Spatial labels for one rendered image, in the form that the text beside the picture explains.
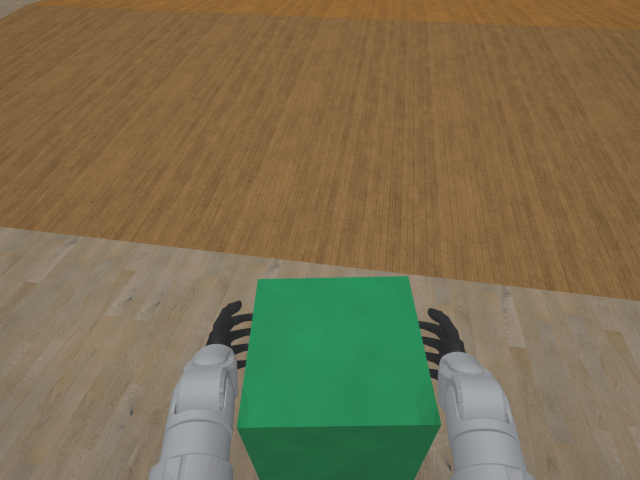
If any right robot hand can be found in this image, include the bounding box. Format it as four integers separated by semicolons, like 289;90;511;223
418;308;466;380

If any right robot forearm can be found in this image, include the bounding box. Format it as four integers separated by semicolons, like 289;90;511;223
438;352;537;480

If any left robot hand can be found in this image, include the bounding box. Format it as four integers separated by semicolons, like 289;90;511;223
206;301;253;369

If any left robot forearm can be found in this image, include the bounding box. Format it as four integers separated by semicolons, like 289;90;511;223
148;344;238;480

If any carton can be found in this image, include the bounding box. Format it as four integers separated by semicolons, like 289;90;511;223
237;276;441;480

